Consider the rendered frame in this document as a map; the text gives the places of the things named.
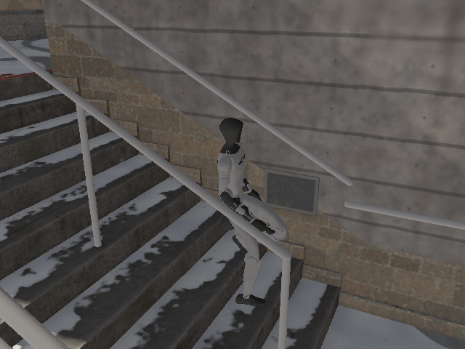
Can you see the stairs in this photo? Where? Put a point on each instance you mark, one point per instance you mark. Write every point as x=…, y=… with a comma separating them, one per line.
x=167, y=273

